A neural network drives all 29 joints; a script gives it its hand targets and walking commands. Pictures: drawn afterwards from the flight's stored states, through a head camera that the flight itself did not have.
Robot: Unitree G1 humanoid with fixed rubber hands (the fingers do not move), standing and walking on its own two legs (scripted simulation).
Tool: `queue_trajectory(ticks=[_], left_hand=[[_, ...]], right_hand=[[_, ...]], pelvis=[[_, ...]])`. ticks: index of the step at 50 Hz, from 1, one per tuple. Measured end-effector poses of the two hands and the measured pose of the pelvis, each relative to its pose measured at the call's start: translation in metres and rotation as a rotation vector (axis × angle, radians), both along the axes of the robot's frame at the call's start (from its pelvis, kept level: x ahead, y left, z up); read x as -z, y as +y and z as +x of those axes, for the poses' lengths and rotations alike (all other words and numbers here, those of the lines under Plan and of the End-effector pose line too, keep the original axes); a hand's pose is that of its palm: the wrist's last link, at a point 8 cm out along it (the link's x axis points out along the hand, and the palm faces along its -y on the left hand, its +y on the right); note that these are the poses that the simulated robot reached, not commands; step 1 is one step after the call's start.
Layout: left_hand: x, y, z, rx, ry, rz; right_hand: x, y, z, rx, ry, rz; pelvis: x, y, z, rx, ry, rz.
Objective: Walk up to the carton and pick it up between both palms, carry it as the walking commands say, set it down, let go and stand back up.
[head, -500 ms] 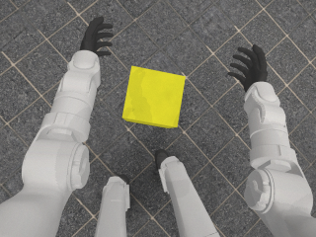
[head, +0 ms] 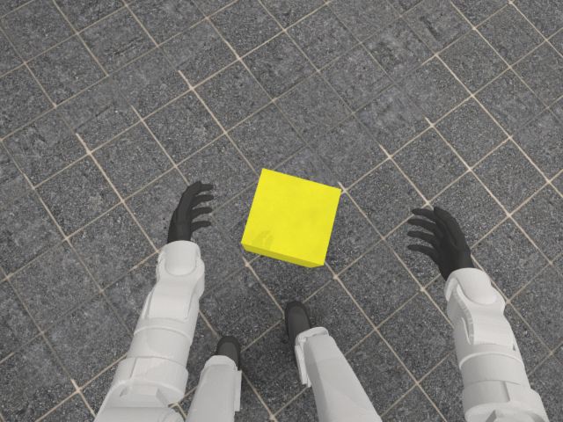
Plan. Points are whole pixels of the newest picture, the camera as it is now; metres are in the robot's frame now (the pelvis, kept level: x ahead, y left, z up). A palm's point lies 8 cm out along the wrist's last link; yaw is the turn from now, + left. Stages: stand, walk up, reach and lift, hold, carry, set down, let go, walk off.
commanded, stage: let go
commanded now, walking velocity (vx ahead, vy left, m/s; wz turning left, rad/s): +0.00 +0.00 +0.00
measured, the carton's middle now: (288, 223) +0.44 -0.10 -0.59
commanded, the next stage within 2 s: stand in 1.12 s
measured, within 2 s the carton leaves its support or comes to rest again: neither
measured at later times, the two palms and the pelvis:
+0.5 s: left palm (48, 360) +0.25 +0.23 -0.03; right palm (467, 373) +0.17 -0.21 -0.01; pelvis +0.03 +0.03 +0.05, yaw -3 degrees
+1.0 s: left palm (34, 352) +0.26 +0.24 -0.02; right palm (455, 315) +0.23 -0.22 -0.02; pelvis +0.09 +0.03 +0.06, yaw -2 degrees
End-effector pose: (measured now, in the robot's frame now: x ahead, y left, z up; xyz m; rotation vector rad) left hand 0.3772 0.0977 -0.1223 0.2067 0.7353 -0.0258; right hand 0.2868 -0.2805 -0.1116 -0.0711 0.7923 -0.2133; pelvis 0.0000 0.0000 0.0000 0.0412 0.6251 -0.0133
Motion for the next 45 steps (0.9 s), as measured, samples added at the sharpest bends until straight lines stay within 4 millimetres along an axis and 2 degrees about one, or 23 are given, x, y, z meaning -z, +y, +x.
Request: queue_trajectory(ticks=[3,6,11,16,20,25,31,35,39,45], left_hand=[[-0.022,0.015,-0.025,-0.018,0.005,0.024],[-0.044,0.036,-0.042,-0.025,0.003,0.053],[-0.069,0.073,-0.069,-0.045,0.014,0.054],[-0.084,0.096,-0.103,-0.029,0.031,0.023],[-0.087,0.11,-0.119,-0.011,0.049,-0.003],[-0.096,0.13,-0.127,-0.007,0.035,-0.008],[-0.103,0.16,-0.139,-0.048,0.068,0.026],[-0.108,0.174,-0.139,-0.08,0.076,0.033],[-0.108,0.175,-0.134,-0.097,0.068,0.022],[-0.106,0.157,-0.122,-0.094,0.043,0.003]], right_hand=[[-0.02,-0.001,-0.02,-0.017,-0.006,0.005],[-0.036,0.001,-0.039,-0.041,-0.009,-0.001],[-0.054,0.017,-0.072,-0.096,0.029,-0.013],[-0.076,0.038,-0.108,-0.106,0.046,-0.028],[-0.091,0.053,-0.122,-0.105,0.06,-0.039],[-0.097,0.067,-0.115,-0.113,0.071,-0.045],[-0.095,0.082,-0.085,-0.136,0.045,-0.034],[-0.094,0.088,-0.066,-0.156,0.042,-0.032],[-0.096,0.086,-0.054,-0.158,0.05,-0.046],[-0.095,0.072,-0.05,-0.12,0.081,-0.068]], pelvis=[[-0.01,-0.002,-0.001,0.013,-0.101,-0.003],[-0.019,-0.002,0.0,0.028,-0.202,-0.01],[-0.031,0.0,0.005,0.03,-0.354,-0.017],[-0.043,0.007,0.018,0.019,-0.481,-0.04],[-0.05,0.016,0.025,0.029,-0.565,-0.053],[-0.054,0.029,0.035,0.036,-0.639,-0.061],[-0.056,0.043,0.054,0.036,-0.678,-0.068],[-0.057,0.045,0.069,0.024,-0.671,-0.068],[-0.057,0.043,0.081,0.016,-0.652,-0.069],[-0.058,0.036,0.092,0.019,-0.626,-0.063]])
